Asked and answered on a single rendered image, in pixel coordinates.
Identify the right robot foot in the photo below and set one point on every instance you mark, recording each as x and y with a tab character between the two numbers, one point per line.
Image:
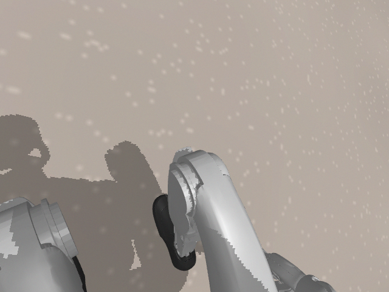
165	228

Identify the right robot arm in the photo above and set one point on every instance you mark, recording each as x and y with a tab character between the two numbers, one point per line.
310	283

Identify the right robot hand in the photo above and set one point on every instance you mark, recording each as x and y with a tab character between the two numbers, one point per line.
284	271

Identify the left robot foot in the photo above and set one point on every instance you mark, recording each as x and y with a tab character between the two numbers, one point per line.
80	272

